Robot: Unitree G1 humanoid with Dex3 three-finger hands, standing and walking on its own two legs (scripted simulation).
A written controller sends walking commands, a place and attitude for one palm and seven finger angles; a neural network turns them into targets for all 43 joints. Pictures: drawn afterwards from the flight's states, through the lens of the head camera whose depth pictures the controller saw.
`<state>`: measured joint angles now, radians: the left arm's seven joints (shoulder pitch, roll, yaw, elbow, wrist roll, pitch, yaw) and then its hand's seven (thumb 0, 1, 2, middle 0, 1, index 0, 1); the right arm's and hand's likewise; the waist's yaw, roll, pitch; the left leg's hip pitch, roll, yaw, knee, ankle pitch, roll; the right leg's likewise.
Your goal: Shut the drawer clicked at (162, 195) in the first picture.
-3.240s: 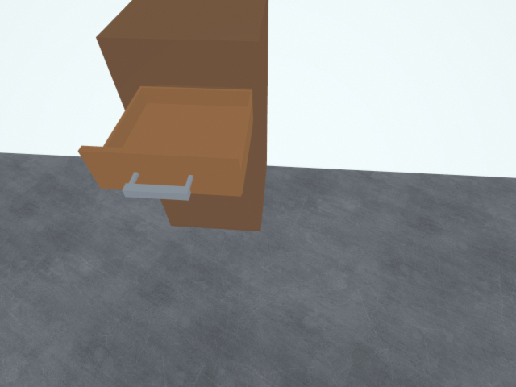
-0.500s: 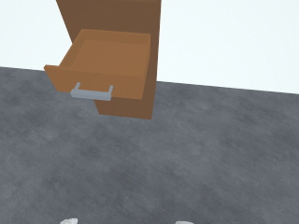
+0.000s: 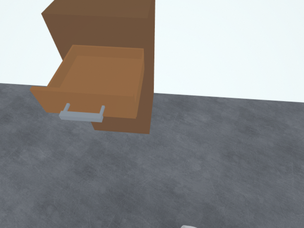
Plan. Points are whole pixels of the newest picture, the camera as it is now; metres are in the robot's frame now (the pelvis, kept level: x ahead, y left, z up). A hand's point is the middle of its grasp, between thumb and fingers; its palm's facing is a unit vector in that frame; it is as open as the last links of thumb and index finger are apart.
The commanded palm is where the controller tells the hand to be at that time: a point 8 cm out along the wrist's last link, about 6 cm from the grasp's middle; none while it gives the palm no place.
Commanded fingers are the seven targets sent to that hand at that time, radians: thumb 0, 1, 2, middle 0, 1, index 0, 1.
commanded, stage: take the last steps up to it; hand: left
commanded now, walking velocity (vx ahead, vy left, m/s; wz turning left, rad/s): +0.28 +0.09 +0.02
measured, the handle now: (83, 111) +0.51 +0.29 -0.09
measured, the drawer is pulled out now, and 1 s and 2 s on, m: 0.30 0.30 0.30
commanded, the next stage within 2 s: come to a stop and stand still in 0.36 s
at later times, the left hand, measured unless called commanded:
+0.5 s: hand (91, 225) +0.15 +0.20 -0.18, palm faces +0.10 -0.97 -0.21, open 7.4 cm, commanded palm none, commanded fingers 0.00 0.90 0.90 -0.20 -0.30 -0.20 -0.30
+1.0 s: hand (89, 186) +0.26 +0.23 -0.18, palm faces +0.09 -0.96 -0.27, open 7.4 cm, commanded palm none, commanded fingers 0.00 0.90 0.90 -0.20 -0.30 -0.20 -0.30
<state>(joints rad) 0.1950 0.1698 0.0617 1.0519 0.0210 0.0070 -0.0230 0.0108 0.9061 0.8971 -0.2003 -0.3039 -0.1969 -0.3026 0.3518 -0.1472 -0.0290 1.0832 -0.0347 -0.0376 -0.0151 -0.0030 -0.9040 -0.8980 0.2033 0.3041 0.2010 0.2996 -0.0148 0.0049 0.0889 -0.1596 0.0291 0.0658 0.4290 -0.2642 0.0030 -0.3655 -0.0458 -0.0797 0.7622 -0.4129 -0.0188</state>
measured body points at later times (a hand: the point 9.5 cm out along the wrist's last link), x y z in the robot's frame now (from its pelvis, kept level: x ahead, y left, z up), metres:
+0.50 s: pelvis +0.15 +0.01 -0.01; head +0.20 +0.01 +0.44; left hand +0.15 +0.25 -0.17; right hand +0.23 -0.22 -0.16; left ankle +0.18 +0.15 -0.74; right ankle +0.11 -0.09 -0.70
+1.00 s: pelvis +0.19 +0.02 -0.01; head +0.25 +0.03 +0.44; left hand +0.26 +0.28 -0.16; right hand +0.27 -0.23 -0.15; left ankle +0.21 +0.13 -0.74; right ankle +0.15 -0.10 -0.69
